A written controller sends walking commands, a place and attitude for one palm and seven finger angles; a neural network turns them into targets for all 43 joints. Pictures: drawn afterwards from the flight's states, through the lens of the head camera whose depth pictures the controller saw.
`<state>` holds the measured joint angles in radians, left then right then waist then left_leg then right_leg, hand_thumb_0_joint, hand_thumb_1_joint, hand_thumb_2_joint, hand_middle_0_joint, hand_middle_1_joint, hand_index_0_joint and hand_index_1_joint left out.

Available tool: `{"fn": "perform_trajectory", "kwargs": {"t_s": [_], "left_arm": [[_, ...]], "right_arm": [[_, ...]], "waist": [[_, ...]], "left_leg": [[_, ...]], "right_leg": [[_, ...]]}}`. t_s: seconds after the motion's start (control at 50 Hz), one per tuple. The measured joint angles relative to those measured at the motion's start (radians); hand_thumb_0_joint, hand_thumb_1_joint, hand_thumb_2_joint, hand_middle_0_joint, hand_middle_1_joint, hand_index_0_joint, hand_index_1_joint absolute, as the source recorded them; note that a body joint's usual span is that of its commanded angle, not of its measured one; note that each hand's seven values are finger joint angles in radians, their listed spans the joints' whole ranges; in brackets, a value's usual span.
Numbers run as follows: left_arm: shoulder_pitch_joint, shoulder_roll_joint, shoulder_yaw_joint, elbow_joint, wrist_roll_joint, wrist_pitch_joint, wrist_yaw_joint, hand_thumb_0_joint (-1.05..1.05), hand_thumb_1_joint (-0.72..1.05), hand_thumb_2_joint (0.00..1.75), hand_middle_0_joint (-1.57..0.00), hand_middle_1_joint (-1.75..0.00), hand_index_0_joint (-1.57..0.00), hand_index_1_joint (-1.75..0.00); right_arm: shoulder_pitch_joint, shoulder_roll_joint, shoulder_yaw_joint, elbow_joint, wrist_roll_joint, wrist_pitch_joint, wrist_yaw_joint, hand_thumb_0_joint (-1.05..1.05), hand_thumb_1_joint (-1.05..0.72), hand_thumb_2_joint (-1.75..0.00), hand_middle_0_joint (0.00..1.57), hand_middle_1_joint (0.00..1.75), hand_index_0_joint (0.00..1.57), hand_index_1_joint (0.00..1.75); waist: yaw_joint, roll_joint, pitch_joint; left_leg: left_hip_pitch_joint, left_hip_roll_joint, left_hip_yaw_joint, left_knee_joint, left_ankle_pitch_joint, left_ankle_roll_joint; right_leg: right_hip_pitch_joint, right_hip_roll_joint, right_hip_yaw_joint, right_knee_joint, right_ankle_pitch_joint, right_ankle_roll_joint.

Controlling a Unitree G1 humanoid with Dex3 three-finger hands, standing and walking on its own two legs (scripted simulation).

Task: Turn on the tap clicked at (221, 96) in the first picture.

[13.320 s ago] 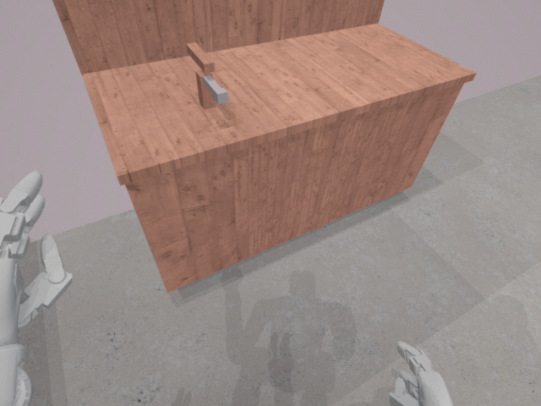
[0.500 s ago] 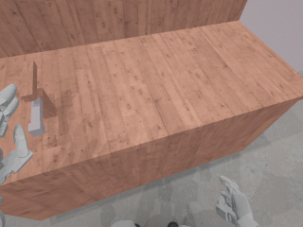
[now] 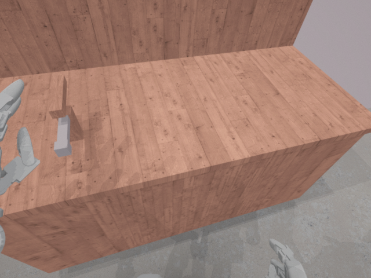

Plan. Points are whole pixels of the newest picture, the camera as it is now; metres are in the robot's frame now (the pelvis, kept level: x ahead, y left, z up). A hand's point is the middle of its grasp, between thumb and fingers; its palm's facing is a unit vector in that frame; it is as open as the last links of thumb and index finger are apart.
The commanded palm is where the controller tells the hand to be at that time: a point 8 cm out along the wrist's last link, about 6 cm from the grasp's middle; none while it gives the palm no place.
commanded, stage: come to a stop and stand still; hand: left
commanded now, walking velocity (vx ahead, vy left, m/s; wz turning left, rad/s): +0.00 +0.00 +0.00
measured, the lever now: (63, 148) +0.36 +0.32 +0.04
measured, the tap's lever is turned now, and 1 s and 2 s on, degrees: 0 0 0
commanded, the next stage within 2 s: look again from close up in 0.80 s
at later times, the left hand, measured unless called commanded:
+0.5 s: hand (49, 126) +0.30 +0.27 +0.19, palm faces +0.40 -0.84 -0.36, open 7.4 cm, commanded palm +0.23 +0.29 +0.19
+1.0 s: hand (47, 141) +0.27 +0.26 +0.19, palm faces +0.38 -0.85 -0.36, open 7.4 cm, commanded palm +0.22 +0.29 +0.19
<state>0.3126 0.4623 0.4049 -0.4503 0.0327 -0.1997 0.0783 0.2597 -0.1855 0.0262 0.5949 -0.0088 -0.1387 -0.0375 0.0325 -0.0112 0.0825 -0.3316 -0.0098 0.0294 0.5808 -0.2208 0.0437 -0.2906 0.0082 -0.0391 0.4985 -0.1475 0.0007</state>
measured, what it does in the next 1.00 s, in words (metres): shifts its weight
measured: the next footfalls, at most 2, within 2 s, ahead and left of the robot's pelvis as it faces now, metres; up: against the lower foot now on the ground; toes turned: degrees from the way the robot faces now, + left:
none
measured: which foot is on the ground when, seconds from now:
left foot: down 0.00-1.00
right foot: down 0.00-1.00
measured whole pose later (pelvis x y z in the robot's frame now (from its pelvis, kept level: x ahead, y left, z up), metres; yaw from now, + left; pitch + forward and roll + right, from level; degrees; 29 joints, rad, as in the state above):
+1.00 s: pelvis +0.05 +0.02 +0.01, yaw -2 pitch -2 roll -2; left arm 0.39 0.37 0.36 -0.48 -0.03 -0.21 0.10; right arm 0.19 -0.18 0.05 0.56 0.01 -0.09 -0.02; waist 0.04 -0.02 0.05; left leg -0.20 -0.02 0.07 0.47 -0.24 0.06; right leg -0.17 0.00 -0.01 0.40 -0.19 0.02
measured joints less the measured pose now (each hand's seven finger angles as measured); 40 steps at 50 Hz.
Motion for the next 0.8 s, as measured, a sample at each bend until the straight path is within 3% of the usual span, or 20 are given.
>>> {"fn": "perform_trajectory", "kwargs": {"t_s": [0.02, 0.06, 0.12, 0.2, 0.26, 0.36, 0.5, 0.58, 0.66, 0.8], "left_arm": [[-0.087, 0.049, 0.031, 0.053, -0.002, -0.024, -0.009, 0.02, 0.89, 0.90, -0.21, -0.31, -0.21, -0.30], [-0.198, 0.088, 0.091, 0.154, -0.031, -0.057, -0.008, 0.02, 0.89, 0.90, -0.22, -0.31, -0.22, -0.30], [-0.171, 0.027, 0.115, 0.194, -0.078, -0.044, 0.000, 0.01, 0.89, 0.90, -0.21, -0.31, -0.21, -0.30], [0.026, -0.114, -0.029, 0.120, -0.064, -0.014, -0.011, 0.01, 0.90, 0.90, -0.19, -0.30, -0.20, -0.30], [0.131, -0.147, -0.118, 0.085, -0.042, 0.001, -0.028, 0.01, 0.90, 0.90, -0.20, -0.31, -0.20, -0.30], [0.090, -0.095, -0.086, 0.061, -0.036, 0.009, -0.012, 0.02, 0.89, 0.90, -0.21, -0.31, -0.22, -0.30], [0.001, -0.065, 0.015, -0.049, -0.055, -0.032, 0.030, 0.02, 0.89, 0.90, -0.21, -0.31, -0.21, -0.30], [0.050, -0.072, -0.008, -0.073, -0.056, -0.049, 0.018, 0.02, 0.90, 0.90, -0.20, -0.31, -0.21, -0.30], [0.096, -0.073, -0.030, -0.014, -0.057, -0.022, 0.000, 0.01, 0.90, 0.90, -0.20, -0.31, -0.21, -0.30], [0.093, -0.095, -0.043, -0.005, -0.063, 0.036, 0.008, 0.02, 0.89, 0.90, -0.21, -0.31, -0.21, -0.30]], "right_arm": [[-0.012, -0.002, 0.007, 0.023, -0.001, -0.002, 0.001, 0.01, -0.90, -0.90, 0.20, 0.30, 0.20, 0.29], [-0.038, -0.003, 0.017, 0.054, 0.002, 0.004, 0.011, 0.01, -0.90, -0.90, 0.20, 0.30, 0.20, 0.30], [-0.033, -0.016, 0.003, 0.028, 0.028, 0.000, 0.035, 0.01, -0.90, -0.90, 0.20, 0.30, 0.20, 0.30], [-0.006, -0.034, -0.006, -0.012, 0.044, -0.010, 0.046, 0.01, -0.90, -0.90, 0.20, 0.30, 0.20, 0.30], [-0.001, -0.022, 0.004, -0.014, 0.036, -0.006, 0.032, 0.01, -0.90, -0.90, 0.20, 0.30, 0.20, 0.30], [-0.009, 0.001, 0.017, -0.015, 0.021, -0.009, 0.013, 0.01, -0.90, -0.90, 0.20, 0.30, 0.20, 0.29], [-0.060, -0.014, 0.009, -0.022, 0.016, -0.032, 0.033, 0.01, -0.90, -0.90, 0.20, 0.30, 0.20, 0.29], [-0.083, -0.008, 0.005, -0.034, 0.017, -0.011, 0.043, 0.01, -0.90, -0.90, 0.20, 0.30, 0.20, 0.30], [-0.094, 0.006, 0.010, -0.047, 0.020, 0.025, 0.037, 0.01, -0.90, -0.90, 0.20, 0.30, 0.20, 0.30], [-0.083, 0.017, 0.027, -0.050, 0.016, 0.046, 0.020, 0.01, -0.90, -0.90, 0.20, 0.30, 0.20, 0.30]], "waist": [[0.011, -0.005, 0.015], [0.028, -0.011, 0.025], [0.023, 0.013, 0.009], [-0.001, 0.040, -0.020], [-0.015, 0.015, -0.032], [-0.002, -0.056, -0.005], [0.000, -0.038, 0.008], [-0.010, -0.019, -0.023], [-0.015, -0.013, -0.038], [0.009, -0.038, -0.012]], "left_leg": [[-0.003, 0.002, -0.004, 0.005, 0.025, -0.003], [0.003, 0.006, 0.005, -0.004, 0.022, -0.003], [0.025, 0.010, 0.036, -0.035, 0.016, 0.004], [0.058, 0.003, 0.066, -0.057, -0.006, 0.012], [0.066, 0.003, 0.069, -0.057, -0.019, 0.011], [0.072, 0.005, 0.058, -0.047, -0.034, 0.015], [0.082, 0.004, 0.042, -0.037, -0.063, 0.021], [0.096, -0.005, 0.048, -0.049, -0.072, 0.027], [0.110, -0.014, 0.048, -0.066, -0.071, 0.030], [0.124, -0.018, 0.039, -0.086, -0.052, 0.027]], "right_leg": [[-0.005, -0.001, -0.009, 0.019, -0.010, -0.005], [-0.009, 0.003, -0.001, 0.024, -0.030, -0.011], [-0.002, 0.006, 0.030, -0.001, -0.021, -0.001], [0.018, -0.001, 0.059, -0.013, -0.030, 0.013], [0.025, -0.001, 0.062, -0.011, -0.046, 0.014], [0.036, 0.002, 0.051, -0.005, -0.068, 0.008], [0.072, 0.001, 0.036, -0.041, -0.077, 0.019], [0.084, -0.008, 0.042, -0.050, -0.086, 0.028], [0.094, -0.016, 0.042, -0.057, -0.091, 0.032], [0.107, -0.020, 0.032, -0.067, -0.081, 0.027]]}}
